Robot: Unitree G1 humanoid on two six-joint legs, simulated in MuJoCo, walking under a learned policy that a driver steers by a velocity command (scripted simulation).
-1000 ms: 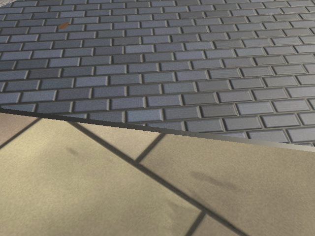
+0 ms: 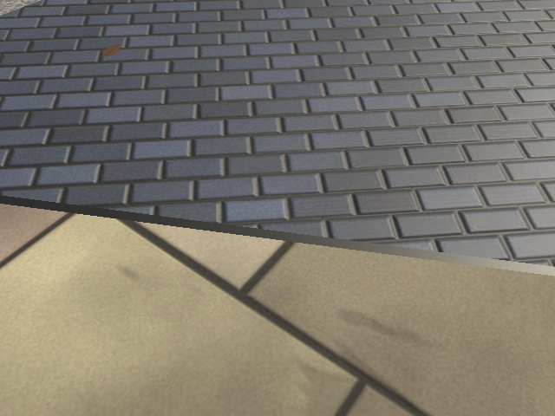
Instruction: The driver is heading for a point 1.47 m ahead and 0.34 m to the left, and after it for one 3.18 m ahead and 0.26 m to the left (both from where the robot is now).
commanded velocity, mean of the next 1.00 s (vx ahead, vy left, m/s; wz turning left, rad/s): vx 0.41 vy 0.00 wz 0.00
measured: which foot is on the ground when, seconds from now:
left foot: down 0.00-0.20, up 0.22-0.66, down 0.68-1.00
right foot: down 0.00-0.70, up 0.72-1.00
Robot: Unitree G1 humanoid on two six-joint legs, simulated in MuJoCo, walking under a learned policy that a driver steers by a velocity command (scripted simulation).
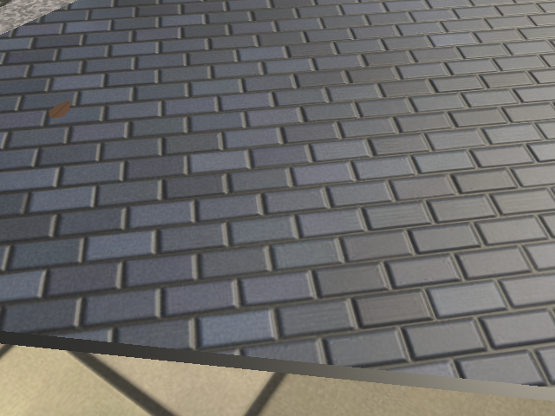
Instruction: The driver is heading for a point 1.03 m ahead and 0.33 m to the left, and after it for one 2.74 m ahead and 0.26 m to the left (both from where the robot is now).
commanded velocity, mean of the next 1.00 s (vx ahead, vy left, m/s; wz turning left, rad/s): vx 0.50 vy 0.00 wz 0.31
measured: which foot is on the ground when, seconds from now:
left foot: down 0.00-0.24, up 0.26-0.74, down 0.76-1.00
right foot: up 0.00-0.20, down 0.22-0.78, up 0.80-1.00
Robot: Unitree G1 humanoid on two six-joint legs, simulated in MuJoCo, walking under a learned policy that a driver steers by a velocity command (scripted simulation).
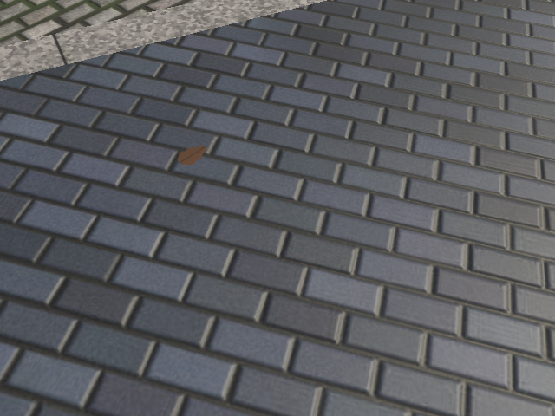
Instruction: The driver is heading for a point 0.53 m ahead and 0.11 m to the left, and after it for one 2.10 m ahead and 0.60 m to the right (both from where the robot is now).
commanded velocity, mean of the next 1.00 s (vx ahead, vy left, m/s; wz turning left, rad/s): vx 0.40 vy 0.00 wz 0.34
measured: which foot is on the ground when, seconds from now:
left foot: down 0.00-0.26, up 0.28-0.72, down 0.74-1.00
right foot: up 0.00-0.22, down 0.24-0.76, up 0.78-1.00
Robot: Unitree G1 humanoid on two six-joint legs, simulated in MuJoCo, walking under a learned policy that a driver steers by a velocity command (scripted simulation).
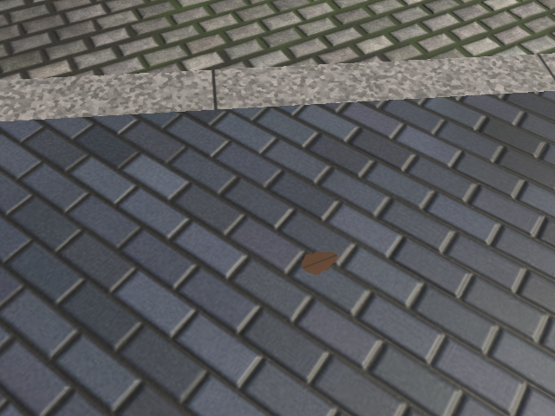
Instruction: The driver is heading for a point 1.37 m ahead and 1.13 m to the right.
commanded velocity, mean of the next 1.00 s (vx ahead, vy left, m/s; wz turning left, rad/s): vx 0.06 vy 0.00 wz -0.54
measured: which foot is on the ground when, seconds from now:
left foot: down 0.00-0.22, up 0.24-0.68, down 0.70-1.00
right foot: up 0.00-0.20, down 0.22-0.70, up 0.72-1.00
